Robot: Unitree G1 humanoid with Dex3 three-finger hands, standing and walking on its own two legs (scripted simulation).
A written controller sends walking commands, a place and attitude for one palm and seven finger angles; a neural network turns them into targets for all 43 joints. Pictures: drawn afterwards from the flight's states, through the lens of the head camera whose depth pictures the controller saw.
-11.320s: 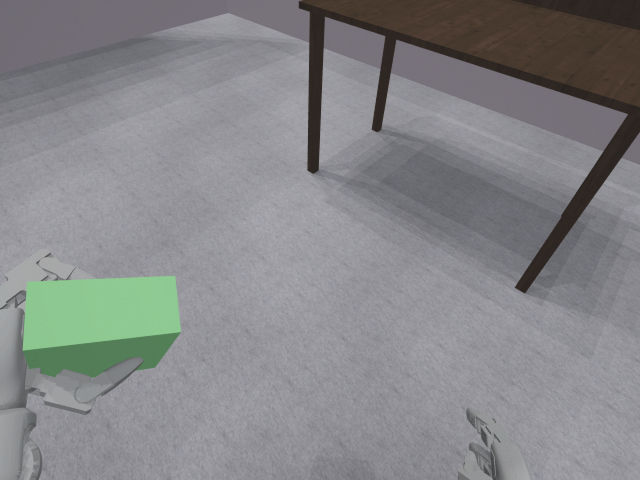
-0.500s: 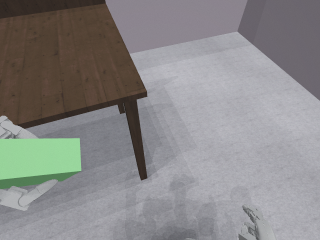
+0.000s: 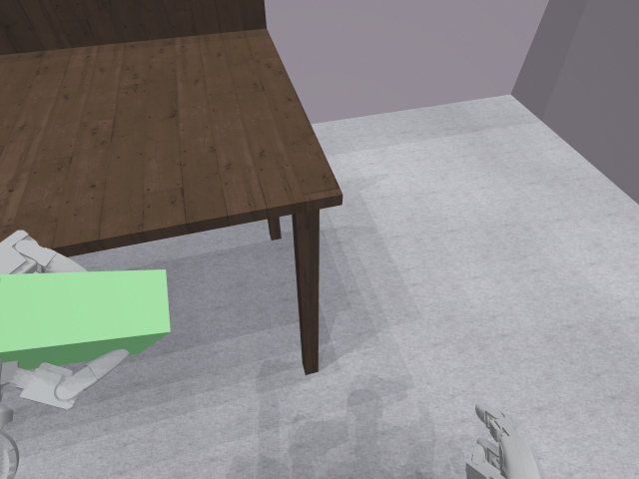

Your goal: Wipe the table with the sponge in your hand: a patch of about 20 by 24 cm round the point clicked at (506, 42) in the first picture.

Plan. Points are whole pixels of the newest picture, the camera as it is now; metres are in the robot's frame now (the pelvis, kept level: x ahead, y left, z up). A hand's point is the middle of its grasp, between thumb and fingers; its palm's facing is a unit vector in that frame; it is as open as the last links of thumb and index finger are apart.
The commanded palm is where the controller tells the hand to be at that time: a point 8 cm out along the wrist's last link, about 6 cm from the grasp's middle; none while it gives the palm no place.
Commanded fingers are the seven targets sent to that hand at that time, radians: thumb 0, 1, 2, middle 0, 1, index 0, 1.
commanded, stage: take the last steps up to it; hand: left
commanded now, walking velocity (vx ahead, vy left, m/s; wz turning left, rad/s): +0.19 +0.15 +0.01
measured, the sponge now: (107, 320) +0.22 +0.22 +0.16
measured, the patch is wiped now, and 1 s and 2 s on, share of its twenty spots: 0.00 0.00 0.00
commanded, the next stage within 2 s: come to a stop and stand still in 0.42 s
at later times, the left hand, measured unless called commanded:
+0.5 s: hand (50, 266) +0.27 +0.29 +0.17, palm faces +0.38 -0.78 -0.49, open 9.9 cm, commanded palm +0.21 +0.33 +0.19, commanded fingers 0.00 0.10 1.30 -1.20 -1.60 -1.20 -1.60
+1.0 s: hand (90, 256) +0.28 +0.26 +0.17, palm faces +0.35 -0.80 -0.48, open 9.9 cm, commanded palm +0.22 +0.30 +0.19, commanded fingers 0.00 0.10 1.30 -1.20 -1.60 -1.20 -1.60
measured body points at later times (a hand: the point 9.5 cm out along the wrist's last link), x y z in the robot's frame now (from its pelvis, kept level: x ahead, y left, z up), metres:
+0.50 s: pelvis +0.05 +0.05 +0.00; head +0.10 +0.05 +0.45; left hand +0.24 +0.33 +0.20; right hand +0.21 -0.21 -0.09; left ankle +0.08 +0.18 -0.73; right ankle +0.03 -0.08 -0.73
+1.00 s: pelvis +0.06 +0.03 +0.01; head +0.10 +0.00 +0.46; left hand +0.26 +0.30 +0.20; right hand +0.23 -0.20 -0.09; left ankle +0.02 +0.17 -0.67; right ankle +0.08 -0.02 -0.73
